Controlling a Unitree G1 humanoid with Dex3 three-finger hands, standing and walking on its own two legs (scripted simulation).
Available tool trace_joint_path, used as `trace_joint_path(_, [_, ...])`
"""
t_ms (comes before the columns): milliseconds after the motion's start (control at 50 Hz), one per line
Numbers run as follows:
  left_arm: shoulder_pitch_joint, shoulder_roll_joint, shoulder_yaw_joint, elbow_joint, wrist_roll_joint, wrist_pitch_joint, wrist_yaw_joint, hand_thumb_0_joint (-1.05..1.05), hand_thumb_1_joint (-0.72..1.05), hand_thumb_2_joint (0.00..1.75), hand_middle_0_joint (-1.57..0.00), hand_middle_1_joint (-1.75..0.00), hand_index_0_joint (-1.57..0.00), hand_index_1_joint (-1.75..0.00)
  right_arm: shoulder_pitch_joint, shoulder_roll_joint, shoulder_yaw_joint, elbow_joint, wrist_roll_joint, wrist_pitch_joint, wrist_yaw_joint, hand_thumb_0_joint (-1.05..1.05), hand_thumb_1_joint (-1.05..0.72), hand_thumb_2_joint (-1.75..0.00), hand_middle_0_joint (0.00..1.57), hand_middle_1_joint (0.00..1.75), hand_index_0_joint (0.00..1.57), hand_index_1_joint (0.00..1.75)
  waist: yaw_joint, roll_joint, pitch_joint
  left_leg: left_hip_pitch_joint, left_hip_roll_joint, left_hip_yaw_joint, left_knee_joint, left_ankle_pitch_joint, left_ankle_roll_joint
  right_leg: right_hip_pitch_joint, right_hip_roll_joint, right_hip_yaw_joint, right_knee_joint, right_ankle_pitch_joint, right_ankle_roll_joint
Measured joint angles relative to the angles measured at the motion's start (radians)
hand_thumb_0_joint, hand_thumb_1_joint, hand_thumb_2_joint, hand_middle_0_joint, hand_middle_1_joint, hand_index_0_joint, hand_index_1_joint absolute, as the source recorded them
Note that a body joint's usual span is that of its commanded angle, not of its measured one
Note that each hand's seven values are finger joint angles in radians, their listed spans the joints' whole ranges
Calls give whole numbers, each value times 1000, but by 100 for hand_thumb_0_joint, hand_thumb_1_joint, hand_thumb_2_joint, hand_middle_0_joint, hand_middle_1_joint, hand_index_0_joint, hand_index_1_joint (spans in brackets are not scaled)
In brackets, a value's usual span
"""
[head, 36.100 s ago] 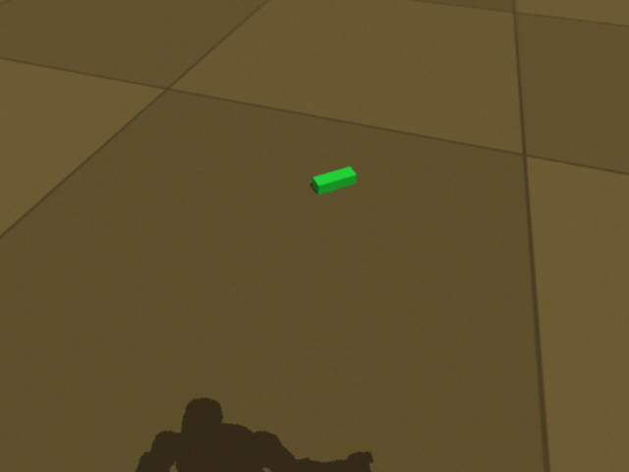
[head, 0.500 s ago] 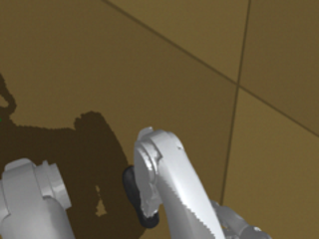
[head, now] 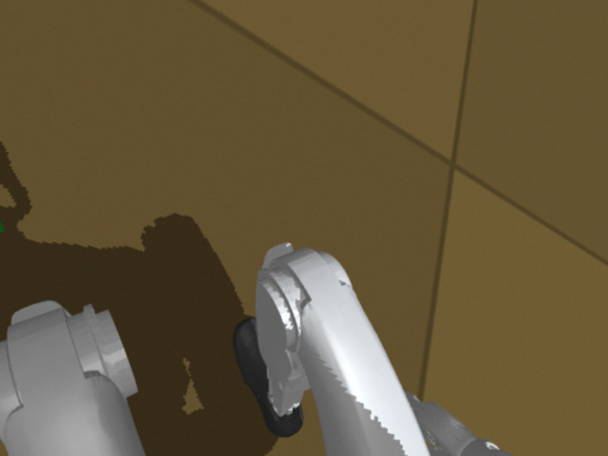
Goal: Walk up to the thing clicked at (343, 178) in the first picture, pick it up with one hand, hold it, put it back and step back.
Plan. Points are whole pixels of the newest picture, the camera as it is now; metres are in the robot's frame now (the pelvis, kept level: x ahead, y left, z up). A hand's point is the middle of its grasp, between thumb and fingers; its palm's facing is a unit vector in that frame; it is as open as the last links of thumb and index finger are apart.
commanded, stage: withdraw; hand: left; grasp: from above
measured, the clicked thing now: out of the picture +0.42 +0.36 -0.27
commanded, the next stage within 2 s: home in 0.82 s
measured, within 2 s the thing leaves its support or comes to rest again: neither
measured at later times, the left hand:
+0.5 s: hand out of the picture +0.40 +0.37 -0.07, palm faces -0.43 -0.13 -0.89, open 14.0 cm
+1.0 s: hand out of the picture +0.41 +0.36 -0.13, palm faces -0.32 -0.10 -0.94, open 13.7 cm
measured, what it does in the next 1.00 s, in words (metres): stands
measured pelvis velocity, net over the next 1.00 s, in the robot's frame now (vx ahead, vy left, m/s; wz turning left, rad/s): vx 0.00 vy -0.01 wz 0.11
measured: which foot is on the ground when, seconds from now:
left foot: down 0.00-1.00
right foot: down 0.00-1.00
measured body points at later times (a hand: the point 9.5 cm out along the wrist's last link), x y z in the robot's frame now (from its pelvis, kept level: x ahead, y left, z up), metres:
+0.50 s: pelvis -0.01 -0.01 +0.06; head +0.20 +0.08 +0.45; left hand +0.42 +0.37 -0.02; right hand +0.13 -0.26 -0.05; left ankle +0.07 +0.13 -0.27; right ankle +0.11 -0.11 -0.27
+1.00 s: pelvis +0.00 -0.01 +0.02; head +0.21 +0.10 +0.40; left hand +0.43 +0.36 -0.08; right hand +0.08 -0.27 -0.07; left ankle +0.07 +0.13 -0.27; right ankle +0.11 -0.11 -0.27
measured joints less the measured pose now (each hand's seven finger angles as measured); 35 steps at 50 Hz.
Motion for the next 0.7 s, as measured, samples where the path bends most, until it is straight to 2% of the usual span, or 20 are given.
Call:
trace_joint_path(60, [21, -25, 15, -65, -4, 19, -10, 0, -48, 99, -8, -100, -10, -100, 8, 3, -19, 3, 6, -7, 9, 0, -89, -90, 20, 30, 21, 30, 12, 10, -17, -4, -2, 3, -3, -1, -2, -5, -3, 2, 1, -3, -1])
trace_joint_path(140, [68, -90, 15, -208, -38, 64, -47, 0, -48, 98, -9, -100, -10, -99, 28, 15, -67, 20, 32, 0, 21, 0, -90, -90, 20, 30, 21, 30, 42, 45, -72, -14, -6, 16, -20, -1, -5, -15, -12, 11, -5, -13, -9])
trace_joint_path(200, [90, -148, -30, -290, -74, 112, -97, 0, -49, 98, -8, -99, -10, -99, 38, 29, -110, 38, 65, 25, 26, 0, -90, -90, 20, 30, 21, 30, 72, 80, -129, -15, -7, 37, -47, -1, -3, -19, -20, 26, -17, -22, -13])
trace_joint_path(280, [90, -208, -94, -347, -118, 163, -191, 0, -49, 99, -8, -99, -9, -99, 34, 39, -156, 44, 110, 63, 21, 0, -90, -90, 20, 30, 20, 30, 107, 121, -180, 8, -4, 74, -100, 8, 4, -4, -29, 54, -48, -25, -13])
trace_joint_path(340, [82, -235, -124, -377, -148, 181, -267, 0, -49, 99, -8, -99, -9, -99, 29, 42, -176, 29, 136, 92, 8, 0, -90, -90, 20, 30, 20, 30, 125, 143, -198, 38, -2, 97, -146, 19, 8, 19, -33, 72, -80, -19, -16])
trace_joint_path(400, [67, -249, -139, -390, -164, 176, -333, 0, -50, 100, -8, -100, -9, -100, 27, 42, -186, 12, 155, 120, -14, 0, -90, -90, 20, 30, 20, 30, 136, 156, -207, 70, -1, 115, -189, 31, 11, 45, -37, 86, -112, -11, -18])
trace_joint_path(480, [38, -244, -148, -375, -165, 151, -405, 0, -50, 100, -9, -100, -9, -101, 35, 35, -185, -12, 172, 150, -47, 0, -90, -90, 20, 30, 20, 30, 135, 163, -212, 96, -4, 128, -231, 50, 11, 68, -44, 95, -142, 1, -23])
trace_joint_path(540, [25, -229, -148, -357, -156, 122, -435, 0, -50, 100, -9, -100, -9, -101, 48, 28, -180, -26, 177, 169, -71, 0, -90, -90, 20, 30, 20, 30, 130, 157, -207, 106, -6, 131, -247, 62, 9, 75, -47, 98, -154, 10, -26])
trace_joint_path(620, [18, -203, -144, -326, -137, 71, -442, 0, -50, 101, -9, -100, -9, -101, 64, 18, -169, -29, 174, 185, -98, 0, -90, -90, 20, 30, 20, 30, 122, 142, -190, 101, -9, 129, -248, 74, 7, 70, -49, 96, -152, 20, -28])
trace_joint_path(700, [22, -181, -138, -293, -104, 14, -409, 0, -50, 100, -9, -100, -9, -101, 77, 10, -156, -17, 160, 195, -116, 0, -90, -90, 20, 30, 20, 30, 113, 124, -169, 76, -13, 123, -225, 82, 4, 49, -50, 91, -132, 26, -27])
